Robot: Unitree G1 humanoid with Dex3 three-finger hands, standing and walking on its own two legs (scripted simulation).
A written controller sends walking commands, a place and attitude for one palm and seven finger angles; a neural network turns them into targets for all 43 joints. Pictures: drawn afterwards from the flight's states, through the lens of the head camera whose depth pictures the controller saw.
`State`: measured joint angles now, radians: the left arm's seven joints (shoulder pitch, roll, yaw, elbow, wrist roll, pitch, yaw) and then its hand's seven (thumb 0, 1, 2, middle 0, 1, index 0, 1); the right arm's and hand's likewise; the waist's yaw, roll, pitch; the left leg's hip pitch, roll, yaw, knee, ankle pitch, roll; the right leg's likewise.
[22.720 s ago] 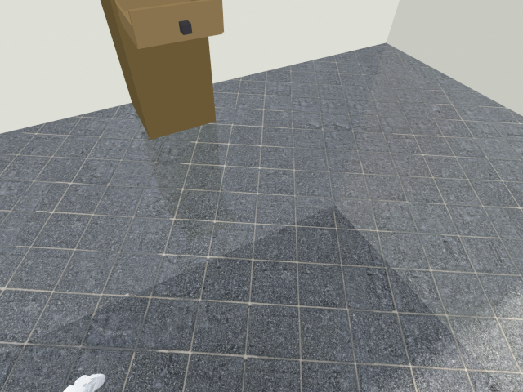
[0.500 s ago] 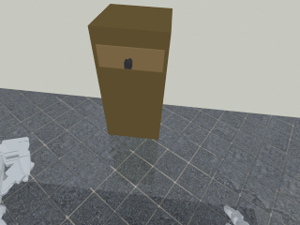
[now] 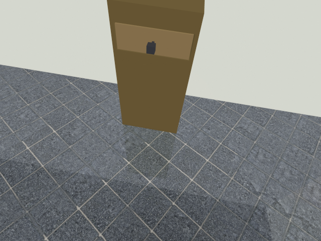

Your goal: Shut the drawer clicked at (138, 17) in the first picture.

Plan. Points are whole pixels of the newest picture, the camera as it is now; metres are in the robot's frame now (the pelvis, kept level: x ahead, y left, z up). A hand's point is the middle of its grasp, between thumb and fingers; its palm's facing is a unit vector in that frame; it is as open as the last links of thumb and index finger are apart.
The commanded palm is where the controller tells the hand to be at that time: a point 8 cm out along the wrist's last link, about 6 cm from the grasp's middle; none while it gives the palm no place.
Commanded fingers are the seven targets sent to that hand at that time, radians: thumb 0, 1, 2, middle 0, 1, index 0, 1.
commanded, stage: let the arm hang, fingers relaxed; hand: left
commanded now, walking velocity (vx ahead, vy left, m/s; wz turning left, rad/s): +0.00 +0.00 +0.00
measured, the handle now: (151, 46) +0.96 +0.10 -0.04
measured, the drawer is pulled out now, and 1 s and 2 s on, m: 0.00 0.00 0.00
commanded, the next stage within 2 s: look to check the result in 0.72 s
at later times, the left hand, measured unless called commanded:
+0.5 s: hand out of the picture +0.03 +0.20 -0.16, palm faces -0.02 -0.97 -0.26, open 7.3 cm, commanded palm none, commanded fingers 0.00 0.90 0.90 -0.20 -0.30 -0.20 -0.30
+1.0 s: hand out of the picture +0.07 +0.20 -0.16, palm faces -0.03 -0.96 -0.27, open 7.4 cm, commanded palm none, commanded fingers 0.00 0.90 0.90 -0.20 -0.30 -0.20 -0.30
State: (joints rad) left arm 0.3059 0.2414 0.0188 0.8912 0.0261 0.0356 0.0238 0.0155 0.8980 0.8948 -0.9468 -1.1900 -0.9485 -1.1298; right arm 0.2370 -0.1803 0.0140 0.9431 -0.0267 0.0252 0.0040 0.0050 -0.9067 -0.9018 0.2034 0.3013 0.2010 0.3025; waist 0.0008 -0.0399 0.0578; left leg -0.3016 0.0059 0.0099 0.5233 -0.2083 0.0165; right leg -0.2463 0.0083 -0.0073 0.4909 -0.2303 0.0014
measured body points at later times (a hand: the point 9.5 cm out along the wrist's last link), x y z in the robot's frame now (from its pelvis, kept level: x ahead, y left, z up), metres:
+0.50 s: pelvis +0.01 +0.00 +0.01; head +0.01 -0.01 +0.46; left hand +0.04 +0.25 -0.14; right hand +0.02 -0.24 -0.15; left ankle +0.05 +0.11 -0.74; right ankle +0.02 -0.12 -0.74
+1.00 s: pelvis +0.03 -0.01 +0.01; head +0.05 -0.02 +0.46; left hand +0.08 +0.25 -0.14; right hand +0.04 -0.27 -0.15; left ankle +0.05 +0.11 -0.74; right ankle +0.02 -0.12 -0.74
